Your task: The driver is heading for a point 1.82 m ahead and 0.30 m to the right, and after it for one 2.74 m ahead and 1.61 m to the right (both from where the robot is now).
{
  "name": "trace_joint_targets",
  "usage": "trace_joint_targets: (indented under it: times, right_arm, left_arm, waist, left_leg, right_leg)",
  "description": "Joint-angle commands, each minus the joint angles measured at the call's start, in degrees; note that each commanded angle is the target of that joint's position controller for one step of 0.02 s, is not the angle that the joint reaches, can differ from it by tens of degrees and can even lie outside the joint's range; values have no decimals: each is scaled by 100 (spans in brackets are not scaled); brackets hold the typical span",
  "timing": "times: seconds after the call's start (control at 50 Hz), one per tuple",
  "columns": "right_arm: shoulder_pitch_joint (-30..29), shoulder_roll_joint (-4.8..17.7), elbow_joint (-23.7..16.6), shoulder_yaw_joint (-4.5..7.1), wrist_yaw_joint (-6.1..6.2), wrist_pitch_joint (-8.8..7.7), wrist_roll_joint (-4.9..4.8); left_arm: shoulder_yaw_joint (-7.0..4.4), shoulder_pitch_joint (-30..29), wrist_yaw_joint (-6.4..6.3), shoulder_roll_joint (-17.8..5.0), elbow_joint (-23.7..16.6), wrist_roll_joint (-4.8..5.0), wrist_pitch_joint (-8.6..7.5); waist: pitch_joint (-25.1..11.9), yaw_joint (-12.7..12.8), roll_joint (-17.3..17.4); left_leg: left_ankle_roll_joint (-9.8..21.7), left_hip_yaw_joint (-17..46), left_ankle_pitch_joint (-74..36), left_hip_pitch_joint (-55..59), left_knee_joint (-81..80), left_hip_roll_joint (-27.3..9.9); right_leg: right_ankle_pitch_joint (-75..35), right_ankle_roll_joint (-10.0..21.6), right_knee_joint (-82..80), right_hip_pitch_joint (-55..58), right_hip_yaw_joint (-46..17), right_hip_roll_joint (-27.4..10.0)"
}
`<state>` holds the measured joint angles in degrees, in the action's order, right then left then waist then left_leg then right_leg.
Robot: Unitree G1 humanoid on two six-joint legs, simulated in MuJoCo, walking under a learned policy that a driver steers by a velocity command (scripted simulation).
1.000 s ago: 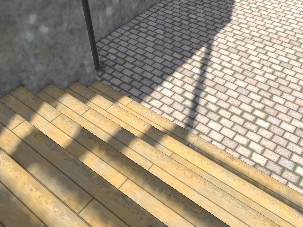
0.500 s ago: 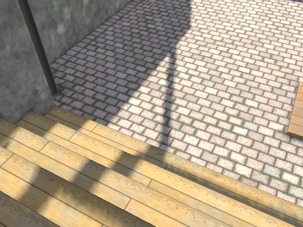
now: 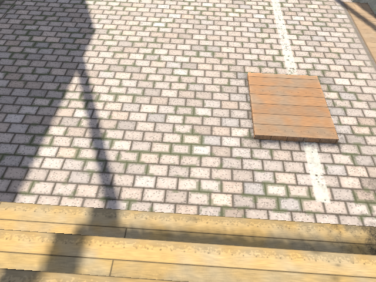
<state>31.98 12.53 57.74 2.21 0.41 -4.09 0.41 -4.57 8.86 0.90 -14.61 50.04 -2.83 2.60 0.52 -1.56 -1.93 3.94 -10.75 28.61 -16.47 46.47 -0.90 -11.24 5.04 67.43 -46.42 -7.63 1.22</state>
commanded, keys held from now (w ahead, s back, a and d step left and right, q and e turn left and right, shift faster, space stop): w+e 0.58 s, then w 0.42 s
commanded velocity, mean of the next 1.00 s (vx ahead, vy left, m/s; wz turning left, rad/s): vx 0.50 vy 0.00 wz -0.46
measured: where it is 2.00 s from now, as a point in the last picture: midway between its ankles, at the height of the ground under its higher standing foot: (232, 244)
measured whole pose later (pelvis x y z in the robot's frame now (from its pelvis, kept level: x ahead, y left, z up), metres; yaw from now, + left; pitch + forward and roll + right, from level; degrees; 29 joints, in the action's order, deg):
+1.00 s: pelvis +0.50 -0.05 -0.33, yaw -27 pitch -1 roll +0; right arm 23.0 10.4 54.8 2.0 -1.2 -2.5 0.6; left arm -2.1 19.8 -2.4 -13.3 54.9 -2.1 -0.4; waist -1.8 1.0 -2.9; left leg 4.3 -2.2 21.8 -17.5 40.0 3.5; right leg 34.0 7.1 112.8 -41.2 -4.8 6.6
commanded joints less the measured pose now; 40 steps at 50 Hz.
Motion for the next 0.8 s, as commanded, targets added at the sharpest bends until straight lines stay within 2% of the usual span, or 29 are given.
trace_joint_targets:
  times: [0.02, 0.06, 0.1, 0.16, 0.2, 0.24, 0.26, 0.28, 0.3, 0.32, 0.34, 0.36, 0.38, 0.4, 0.42, 0.44, 0.46, 0.48, 0.5, 0.52, 0.54, 0.56, 0.58, 0.62, 0.68, 0.72, 0.76, 0.78, 0.8]
  right_arm:
    - [-354, 429, -440, -1, 107, -123, 37]
    - [50, 534, -357, -23, 148, -120, 121]
    - [318, 581, -273, 2, 163, -102, 174]
    - [422, 514, -159, 41, 200, 42, 251]
    - [407, 565, -104, 72, 273, 159, 228]
    - [434, 520, -44, 80, 313, 250, 253]
    - [338, 614, 20, 90, 322, 284, 235]
    - [116, 624, 74, 91, 336, 285, 266]
    - [-178, 678, -14, 120, 305, 286, 210]
    - [-408, 508, -123, 168, 262, 280, 200]
    - [-18, 349, -665, 90, 195, 214, -25]
    - [-561, 577, -1055, 93, 189, 177, -30]
    - [-807, 624, -1199, 93, 185, 153, 114]
    - [-1168, 829, -1071, 183, 196, 242, 288]
    - [-906, 698, -1054, 182, 177, 269, 275]
    - [-841, 622, -887, 158, 176, 343, 328]
    - [-1326, 497, -1130, 134, 142, 430, 260]
    - [-1088, 304, -927, 106, 77, 500, 387]
    - [-674, 254, -714, 103, 57, 533, 358]
    - [-428, 383, -591, 138, 55, 521, 275]
    - [-949, 650, -743, 267, 33, 492, 201]
    - [-1543, 760, -924, 309, 23, 471, 196]
    - [-1921, 654, -1091, 286, -3, 463, 212]
    - [-2185, 515, -1139, 244, -97, 429, 300]
    - [-2561, 416, -1266, 194, -173, 386, 341]
    - [-2784, 380, -1414, 162, -206, 347, 297]
    - [-2976, 331, -1585, 139, -228, 275, 134]
    - [-2937, 262, -1597, 104, -223, 212, 21]
    - [-2707, 333, -1480, 122, -215, 173, -44]
  left_arm:
    - [-9, -300, 72, -74, -343, 9, -73]
    - [-2, -567, 35, -59, -438, 20, -106]
    - [39, -1093, 74, -24, -558, 84, -230]
    - [119, -1735, 226, 159, -800, 203, -285]
    - [156, -1899, 223, 203, -867, 245, -282]
    - [132, -1483, 151, 101, -726, 244, -321]
    - [91, -599, 104, 52, -402, 268, -314]
    - [-7, 471, 47, -178, 48, 215, -283]
    - [-101, 1461, 32, -346, 426, 105, -258]
    - [-246, 1696, 38, -760, 553, 116, -179]
    - [-179, 1654, 55, -1072, 357, 182, -189]
    - [-196, 1803, 24, -1054, 279, 404, -149]
    - [-138, 1831, -71, -979, 338, 348, -91]
    - [2, 1153, -102, -470, 179, 317, -77]
    - [102, 1031, -153, -419, 228, 176, -221]
    - [175, 991, -133, -216, 250, 138, -311]
    - [249, 632, -204, -138, 149, 261, -397]
    - [160, 746, -232, -431, 250, 199, -423]
    - [112, 942, -238, -589, 234, 152, -459]
    - [64, 983, -214, -698, 276, 197, -469]
    - [83, 1275, -247, -477, 465, 276, -513]
    - [140, 1419, -264, -308, 443, 352, -525]
    - [148, 1423, -275, -252, 370, 353, -508]
    - [190, 1539, -317, -161, 326, 293, -522]
    - [205, 1698, -329, -238, 223, 185, -575]
    - [219, 1796, -314, -283, 164, 128, -543]
    - [244, 1907, -376, -306, 161, 65, -470]
    - [235, 1890, -418, -349, 147, 34, -448]
    - [239, 1919, -465, -361, 168, 18, -420]
  waist:
    - [682, 299, 535]
    - [569, -6, 440]
    - [822, -334, 454]
    - [1188, -706, 669]
    - [1281, -799, 851]
    - [1205, -716, 653]
    - [641, -308, 794]
    - [88, 204, 649]
    - [-297, 825, 125]
    - [-275, 1001, -953]
    - [-1243, 521, -1322]
    - [-1946, 981, -715]
    - [-1408, 831, -399]
    - [-616, 559, 297]
    - [-340, 169, -39]
    - [54, 31, 27]
    - [442, -211, 259]
    - [145, -238, 111]
    - [-186, -314, -12]
    - [-401, -405, -200]
    - [-160, -262, -109]
    - [17, -98, -58]
    - [200, -22, 16]
    - [248, 105, -93]
    - [336, 270, -131]
    - [473, 449, -227]
    - [661, 622, -331]
    - [737, 702, -403]
    - [780, 746, -343]
  left_leg:
    - [163, 1729, -218, -601, -1361, -1438]
    - [215, 1655, -428, -74, -948, -1502]
    - [171, 1346, -504, -23, -647, -1472]
    - [191, 1037, -994, -88, -445, -1458]
    - [242, 1032, -1667, 245, -105, -1574]
    - [276, 696, -2589, 443, 654, -1613]
    - [410, 660, -3192, 457, 1637, -1637]
    - [420, 436, -3625, 399, 2798, -1453]
    - [327, 66, -2893, -327, 4569, -1091]
    - [148, -305, 1473, -2112, 7230, -181]
    - [26, 343, 2355, -4121, 8104, -319]
    - [-72, 801, 1738, -4892, 7761, -419]
    - [-206, 1130, 1046, -5197, 6629, -428]
    - [-269, 1116, 783, -4877, 6100, -537]
    - [-341, 1444, -450, -4594, 4781, -683]
    - [-451, 1482, -669, -4107, 4340, -734]
    - [-735, 1409, -1594, -3210, 2778, -667]
    - [-833, 1247, -1815, -2529, 2664, -534]
    - [-812, 1063, -2378, -2090, 2694, -404]
    - [-730, 1200, -2832, -1819, 2741, -424]
    - [-671, 1560, -3752, -2562, 2117, -542]
    - [-599, 1643, -3950, -2860, 1667, -512]
    - [-573, 1563, -4425, -2683, 992, -402]
    - [-524, 1631, -5067, -2498, 545, -310]
    - [-524, 1598, -5100, -2173, 73, -113]
    - [-513, 1486, -4772, -1759, -515, 4]
    - [-442, 1597, -4457, -1533, -1299, -27]
    - [-383, 1610, -4387, -1328, -1857, -81]
    - [-309, 1740, -4336, -1089, -2318, -249]
  right_leg:
    - [-1500, -50, -932, -129, -101, -33]
    - [-1504, -123, -1305, -242, -28, 33]
    - [-1776, -117, -1980, -52, 276, 63]
    - [-1372, -82, -2968, 603, 901, 12]
    - [-675, -51, -3340, 776, 1020, -162]
    - [-274, 105, -4155, 1463, 1282, -241]
    - [-291, 235, -4403, 2549, 1091, -374]
    - [-571, 316, -4460, 3598, 1360, -193]
    - [-761, 482, -4884, 5008, 1366, -53]
    - [-1644, 840, -4317, 6181, 659, -603]
    - [-4540, 1284, -2031, 7894, -317, -1489]
    - [-2971, 1878, -2811, 8205, -1221, -2017]
    - [761, 2039, -4075, 7095, -2055, -2318]
    - [2406, 1668, -4482, 5833, -1909, -1842]
    - [2349, 1640, -4236, 4935, -1953, -1914]
    - [1898, 1612, -4156, 3875, -2020, -1719]
    - [1607, 1369, -4487, 2437, -1427, -1193]
    - [1296, 1410, -4389, 2087, -1456, -998]
    - [297, 1369, -4215, 2049, -1313, -927]
    - [-222, 1339, -4149, 2104, -1352, -909]
    - [1075, 1249, -3833, 2541, -1413, -684]
    - [1731, 1217, -3785, 2680, -1684, -652]
    - [2606, 1207, -3774, 2340, -1665, -469]
    - [3791, 1221, -3460, 2295, -1941, -413]
    - [3976, 1224, -2875, 2172, -2005, -349]
    - [3656, 1116, -2478, 2066, -1802, -191]
    - [3384, 1069, -2073, 2187, -1799, -159]
    - [3149, 1037, -1925, 2332, -1768, -128]
    - [2910, 1037, -1642, 2505, -1849, -148]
